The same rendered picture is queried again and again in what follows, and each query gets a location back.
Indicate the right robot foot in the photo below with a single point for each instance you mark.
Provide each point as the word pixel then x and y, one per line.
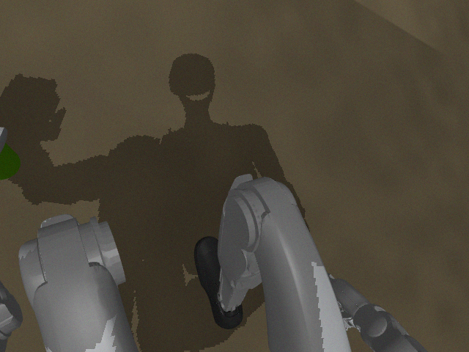
pixel 208 269

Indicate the bottle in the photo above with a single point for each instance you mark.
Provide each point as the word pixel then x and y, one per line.
pixel 9 162

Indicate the right robot arm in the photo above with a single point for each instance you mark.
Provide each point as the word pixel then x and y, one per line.
pixel 382 332

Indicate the left robot arm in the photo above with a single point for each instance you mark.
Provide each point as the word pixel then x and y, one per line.
pixel 11 316

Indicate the right robot hand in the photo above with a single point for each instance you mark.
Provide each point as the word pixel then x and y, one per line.
pixel 349 299

